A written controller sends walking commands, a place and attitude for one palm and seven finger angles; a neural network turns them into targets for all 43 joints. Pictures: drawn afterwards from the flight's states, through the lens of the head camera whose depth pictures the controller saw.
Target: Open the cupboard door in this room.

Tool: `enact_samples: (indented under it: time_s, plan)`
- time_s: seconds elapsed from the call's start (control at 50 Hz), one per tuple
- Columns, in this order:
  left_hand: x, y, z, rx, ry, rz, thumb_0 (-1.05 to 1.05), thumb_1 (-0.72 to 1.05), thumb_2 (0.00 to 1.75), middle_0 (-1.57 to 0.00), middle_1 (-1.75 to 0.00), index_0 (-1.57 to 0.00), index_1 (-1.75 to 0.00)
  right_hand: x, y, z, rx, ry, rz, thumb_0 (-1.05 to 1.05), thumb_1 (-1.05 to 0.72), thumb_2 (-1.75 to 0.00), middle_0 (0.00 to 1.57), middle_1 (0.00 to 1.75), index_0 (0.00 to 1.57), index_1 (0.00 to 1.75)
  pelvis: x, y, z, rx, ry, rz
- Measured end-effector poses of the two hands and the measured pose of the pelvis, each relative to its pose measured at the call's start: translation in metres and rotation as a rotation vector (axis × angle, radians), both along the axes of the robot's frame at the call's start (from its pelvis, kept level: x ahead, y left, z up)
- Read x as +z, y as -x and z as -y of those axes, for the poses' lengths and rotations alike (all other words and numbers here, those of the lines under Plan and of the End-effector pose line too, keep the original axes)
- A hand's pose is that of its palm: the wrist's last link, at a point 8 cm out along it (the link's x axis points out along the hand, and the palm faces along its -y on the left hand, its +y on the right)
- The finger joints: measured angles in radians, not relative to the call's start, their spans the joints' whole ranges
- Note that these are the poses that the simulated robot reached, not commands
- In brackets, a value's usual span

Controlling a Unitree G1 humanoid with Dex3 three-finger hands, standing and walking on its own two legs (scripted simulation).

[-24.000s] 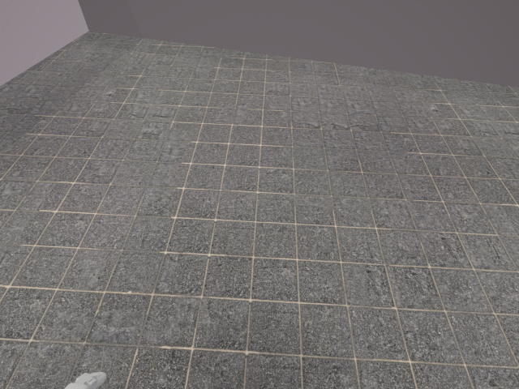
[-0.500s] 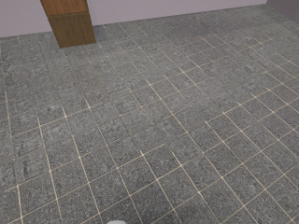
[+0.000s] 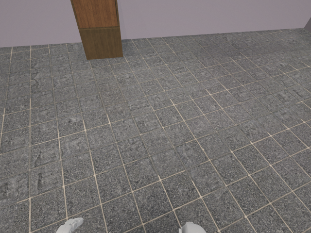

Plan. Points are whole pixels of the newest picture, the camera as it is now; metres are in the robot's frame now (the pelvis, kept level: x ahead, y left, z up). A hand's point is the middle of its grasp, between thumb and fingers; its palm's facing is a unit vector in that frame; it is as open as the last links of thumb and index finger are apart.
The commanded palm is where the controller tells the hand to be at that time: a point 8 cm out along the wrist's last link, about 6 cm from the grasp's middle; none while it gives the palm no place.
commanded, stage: turn or walk to find it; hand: left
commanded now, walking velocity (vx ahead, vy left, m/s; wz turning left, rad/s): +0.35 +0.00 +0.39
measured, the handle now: out of the picture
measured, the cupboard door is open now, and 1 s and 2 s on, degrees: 0 0 0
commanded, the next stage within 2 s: stand and wait in 1.80 s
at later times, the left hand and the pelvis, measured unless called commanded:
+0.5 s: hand out of the picture +0.08 +0.13 -0.17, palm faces +0.31 -0.92 -0.24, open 7.2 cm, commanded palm none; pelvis +0.17 -0.05 +0.00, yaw +14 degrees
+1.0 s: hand (79, 170) +0.35 +0.27 -0.17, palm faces +0.33 -0.93 -0.15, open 7.3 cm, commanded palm none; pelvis +0.34 +0.07 +0.00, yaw +16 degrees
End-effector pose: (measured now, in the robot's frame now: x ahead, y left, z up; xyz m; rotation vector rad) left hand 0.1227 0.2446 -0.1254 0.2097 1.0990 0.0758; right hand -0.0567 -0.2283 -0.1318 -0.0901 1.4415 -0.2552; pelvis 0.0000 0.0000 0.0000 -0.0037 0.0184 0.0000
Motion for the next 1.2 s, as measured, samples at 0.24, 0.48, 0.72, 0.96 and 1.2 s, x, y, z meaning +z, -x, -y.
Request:
enact_samples:
  time_s: [0.24,0.48,0.72,0.96,1.2]
  plan:
    - [0.008,-0.073,0.068,0.091,-0.009,0.141,0.0,0.91,0.9,-0.2,-0.3,-0.21,-0.3,-0.032,-0.086,0.071,0.105,-0.043,-0.097,0.01,-0.91,-0.9,0.2,0.3,0.2,0.3,-0.015,-0.081,0.055,0.134,-0.023,0.042]
    - [-0.006,0.054,0.071,0.414,-0.011,-0.271,-0.01,0.94,0.9,-0.19,-0.3,-0.2,-0.3,-0.005,-0.342,0.056,0.361,-0.022,0.233,0.0,-0.92,-0.9,0.19,0.3,0.19,0.3,-0.001,-0.162,0.053,0.231,-0.007,0.037]
    - [-0.029,0.075,0.091,0.554,0.215,-0.62,0.01,0.91,0.9,-0.2,-0.3,-0.2,-0.3,-0.012,-0.512,-0.089,0.578,-0.07,0.382,0.0,-0.91,-0.9,0.2,0.3,0.2,0.3,-0.026,-0.25,-0.024,0.279,0.009,0.035]
    - [-0.029,-0.167,-0.05,0.416,0.092,-0.147,0.01,0.91,0.9,-0.19,-0.3,-0.2,-0.3,0.011,-0.499,-0.073,0.387,0.043,0.282,-0.05,-0.96,-0.9,0.2,0.3,0.2,0.3,-0.002,-0.325,-0.069,0.267,-0.001,0.065]
    - [-0.006,-0.371,-0.088,0.266,0.02,0.032,0.0,0.91,0.9,-0.19,-0.3,-0.2,-0.3,-0.009,-0.438,-0.075,0.225,-0.017,-0.104,-0.01,-0.92,-0.9,0.2,0.3,0.2,0.3,-0.008,-0.425,-0.076,0.264,-0.019,0.03]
